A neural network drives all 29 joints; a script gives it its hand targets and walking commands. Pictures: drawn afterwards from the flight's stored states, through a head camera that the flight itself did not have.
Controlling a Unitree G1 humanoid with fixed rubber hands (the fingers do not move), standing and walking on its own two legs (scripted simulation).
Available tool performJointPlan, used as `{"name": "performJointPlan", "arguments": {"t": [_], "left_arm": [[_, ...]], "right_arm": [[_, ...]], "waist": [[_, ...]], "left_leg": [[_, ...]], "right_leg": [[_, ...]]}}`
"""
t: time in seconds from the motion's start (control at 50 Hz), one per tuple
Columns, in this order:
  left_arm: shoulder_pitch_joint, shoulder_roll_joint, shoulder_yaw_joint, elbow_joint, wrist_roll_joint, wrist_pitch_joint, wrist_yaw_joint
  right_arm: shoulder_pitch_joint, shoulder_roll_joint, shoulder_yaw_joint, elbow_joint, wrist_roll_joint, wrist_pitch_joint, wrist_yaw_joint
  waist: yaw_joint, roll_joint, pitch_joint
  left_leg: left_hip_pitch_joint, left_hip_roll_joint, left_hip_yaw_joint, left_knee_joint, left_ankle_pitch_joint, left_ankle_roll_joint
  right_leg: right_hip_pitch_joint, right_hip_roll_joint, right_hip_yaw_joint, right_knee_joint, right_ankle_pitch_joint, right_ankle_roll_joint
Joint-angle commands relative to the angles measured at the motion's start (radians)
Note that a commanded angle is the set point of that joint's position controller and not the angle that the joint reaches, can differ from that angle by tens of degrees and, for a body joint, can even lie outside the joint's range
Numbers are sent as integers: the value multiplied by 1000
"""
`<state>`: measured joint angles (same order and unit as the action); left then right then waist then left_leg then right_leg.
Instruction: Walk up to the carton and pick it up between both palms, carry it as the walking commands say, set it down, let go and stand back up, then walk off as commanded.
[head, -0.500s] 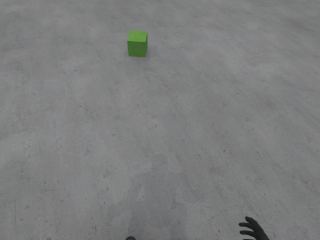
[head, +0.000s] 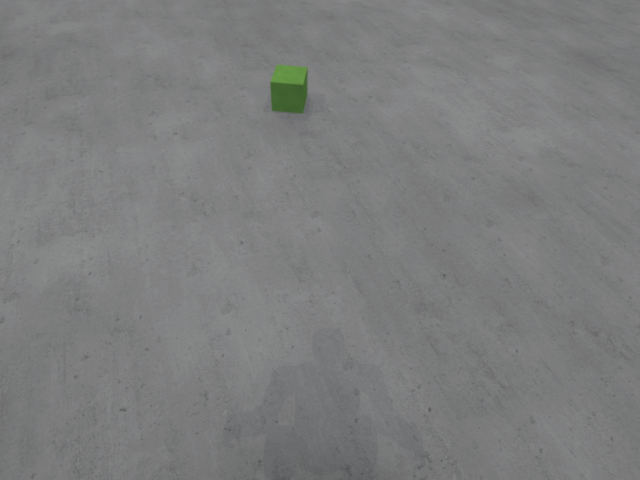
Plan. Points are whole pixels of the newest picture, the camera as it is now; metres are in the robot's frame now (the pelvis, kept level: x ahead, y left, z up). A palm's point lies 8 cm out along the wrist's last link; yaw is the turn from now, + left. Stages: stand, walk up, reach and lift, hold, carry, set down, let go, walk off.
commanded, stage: stand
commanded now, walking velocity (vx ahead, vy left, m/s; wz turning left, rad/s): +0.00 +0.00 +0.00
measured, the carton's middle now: (289, 88) +2.26 +0.10 -0.68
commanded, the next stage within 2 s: none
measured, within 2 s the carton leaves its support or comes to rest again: neither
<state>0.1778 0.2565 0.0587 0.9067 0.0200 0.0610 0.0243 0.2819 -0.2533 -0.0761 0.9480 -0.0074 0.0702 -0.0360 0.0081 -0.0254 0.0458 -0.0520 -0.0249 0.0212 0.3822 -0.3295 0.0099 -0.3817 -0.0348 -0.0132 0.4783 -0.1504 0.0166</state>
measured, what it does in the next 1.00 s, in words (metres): steps on the spot: right foot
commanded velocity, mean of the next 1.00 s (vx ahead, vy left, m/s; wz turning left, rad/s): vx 0.00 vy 0.00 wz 0.00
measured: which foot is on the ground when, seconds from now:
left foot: down 0.00-1.00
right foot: up 0.00-0.28, down 0.30-1.00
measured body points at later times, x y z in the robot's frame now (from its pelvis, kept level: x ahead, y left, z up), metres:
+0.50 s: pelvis -0.06 -0.01 +0.01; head -0.05 -0.01 +0.46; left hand -0.04 +0.22 -0.14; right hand -0.05 -0.24 -0.15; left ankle -0.07 +0.11 -0.74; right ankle -0.07 -0.13 -0.74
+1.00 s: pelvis -0.08 -0.02 +0.01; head -0.07 -0.02 +0.46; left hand -0.10 +0.20 -0.15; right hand -0.11 -0.24 -0.15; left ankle -0.07 +0.11 -0.74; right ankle -0.07 -0.13 -0.74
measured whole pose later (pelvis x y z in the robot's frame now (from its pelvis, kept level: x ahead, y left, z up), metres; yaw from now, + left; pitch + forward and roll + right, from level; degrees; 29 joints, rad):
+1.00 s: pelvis -0.08 -0.02 +0.01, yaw -1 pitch -1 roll +0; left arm 0.32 0.14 -0.01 1.13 0.01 0.00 0.03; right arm 0.35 -0.14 0.01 1.12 -0.02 0.00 -0.03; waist 0.00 0.00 0.03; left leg -0.18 0.02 0.02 0.42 -0.23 -0.01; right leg -0.18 0.00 -0.03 0.41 -0.21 -0.01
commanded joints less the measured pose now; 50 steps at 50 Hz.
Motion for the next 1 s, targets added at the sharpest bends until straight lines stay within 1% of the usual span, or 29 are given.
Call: {"name": "performJointPlan", "arguments": {"t": [0.0, 0.02, 0.04, 0.06, 0.08, 0.1, 0.12, 0.14, 0.16, 0.18, 0.2, 0.22, 0.24, 0.26, 0.28, 0.3, 0.32, 0.34, 0.36, 0.38, 0.42, 0.48, 0.56, 0.72, 0.98], "left_arm": [[-84, 100, 30, -60, 3, -8, 2], [-41, 100, 31, -33, -5, -2, -9], [41, 76, 26, 11, -4, 1, -21], [106, 73, 27, 46, -1, 3, -27], [146, 67, 26, 72, 9, 1, -28], [163, 52, 19, 87, 11, -3, -26], [143, 45, 14, 85, 12, -7, -22], [114, 38, 9, 76, 12, -10, -17], [78, 30, 3, 64, 10, -12, -11], [60, 24, -1, 57, 3, -12, -5], [68, 25, -3, 59, -3, -12, 2], [94, 22, -5, 67, -9, -13, 9], [135, 10, -11, 82, -14, -18, 14], [185, 7, -14, 103, -12, -26, 19], [213, 42, -11, 111, 0, -39, 23], [222, 83, -8, 122, 9, -48, 23], [203, 49, -15, 137, -6, -49, 12], [197, 12, -26, 136, -6, -54, 6], [186, 13, -30, 136, -6, -57, 6], [185, 16, -34, 142, -4, -58, 9], [181, 16, -36, 152, -5, -59, 15], [173, 6, -38, 160, -5, -62, 14], [169, 3, -39, 173, -6, -65, 12], [176, -13, -43, 193, -8, -68, 9], [214, -35, -54, 217, -9, -70, 10]], "right_arm": [[58, -186, -19, -47, -24, -31, 2], [-29, -120, 5, -49, -30, -43, 1], [-95, -95, 20, -62, -27, -53, -2], [-138, -83, 26, -75, -27, -59, -3], [-131, -75, 33, -78, -17, -66, -5], [-103, -62, 39, -69, -12, -70, -3], [-65, -55, 43, -51, -9, -73, -4], [-26, -52, 47, -29, -8, -77, -6], [16, -53, 48, -8, -9, -79, -8], [52, -62, 47, 10, -12, -78, -9], [77, -76, 43, 24, -15, -76, -7], [88, -88, 39, 36, -19, -74, -5], [85, -88, 39, 45, -18, -73, -3], [75, -80, 40, 47, -14, -75, -1], [77, -66, 43, 43, -9, -82, 4], [102, -40, 44, 37, -1, -90, 10], [83, -15, 49, 48, 4, -88, 10], [40, -36, 44, 47, 1, -84, 8], [20, -40, 41, 48, -4, -80, 7], [24, -31, 42, 54, -7, -75, 10], [46, -5, 48, 72, -11, -68, 11], [65, 1, 52, 96, -10, -68, 10], [79, 5, 54, 114, -10, -69, 9], [117, 20, 63, 145, -10, -72, 6], [146, 42, 71, 171, -7, -78, 0]], "waist": [[-79, 242, 84], [-10, 182, 118], [38, 200, 131], [62, 203, 118], [54, 192, 99], [41, 187, 89], [21, 186, 93], [2, 189, 90], [-27, 198, 78], [-51, 210, 63], [-60, 216, 49], [-56, 210, 41], [-34, 186, 31], [-13, 159, 5], [-9, 109, -35], [-41, 2, -58], [-22, -52, -43], [0, -46, -17], [3, -46, -15], [1, -52, 1], [-7, -38, 27], [-7, -5, 45], [-7, 9, 50], [-11, 17, 49], [-10, 26, 46]], "left_leg": [[-312, 464, -361, -288, -264, 152], [-381, 359, -269, -296, -254, 121], [-408, 279, -189, -276, -176, 79], [-379, 235, -138, -247, -93, 61], [-327, 226, -118, -216, -9, 75], [-268, 220, -107, -196, 54, 88], [-204, 220, -111, -176, 111, 98], [-139, 214, -109, -147, 170, 97], [-88, 214, -117, -112, 235, 102], [-49, 221, -136, -79, 312, 116], [-25, 234, -158, -50, 395, 128], [-15, 245, -175, -28, 481, 134], [-15, 243, -173, -8, 548, 122], [-48, 240, -167, 10, 579, 98], [-102, 225, -164, 13, 523, 67], [-171, 172, -122, 11, 440, 44], [-133, 125, -79, -47, 301, 31], [-117, 116, -67, -43, 240, 22], [-96, 116, -66, -45, 223, 21], [-92, 119, -70, -48, 215, 21], [-99, 122, -73, -53, 193, 19], [-124, 117, -72, -61, 166, 12], [-136, 113, -69, -59, 150, 7], [-145, 112, -67, -49, 132, 5], [-164, 116, -69, -42, 140, 11]], "right_leg": [[-113, 26, 65, 304, -369, 22], [-42, 49, 129, 413, -274, 8], [-8, 66, 131, 490, -221, -1], [6, 64, 122, 537, -191, 2], [-5, 62, 111, 566, -188, 13], [-16, 56, 99, 536, -195, 26], [-37, 34, 77, 455, -194, 37], [-41, 9, 43, 341, -194, 45], [-24, 2, 12, 249, -205, 49], [-8, 12, -6, 185, -235, 48], [14, 23, -18, 133, -269, 43], [43, 23, -17, 62, -246, 35], [101, 19, -14, -59, -135, 26], [215, -5, 0, -175, 16, 16], [330, -64, 51, -195, 91, 13], [414, -136, 109, -96, 348, -9], [336, -121, 100, -81, 306, -29], [292, -112, 96, -105, 233, -26], [266, -107, 90, -122, 180, -23], [241, -98, 84, -134, 142, -22], [208, -84, 81, -156, 56, -25], [196, -77, 85, -172, -10, -31], [182, -73, 94, -186, -63, -39], [160, -64, 97, -190, -99, -45], [158, -51, 82, -157, -51, -45]]}}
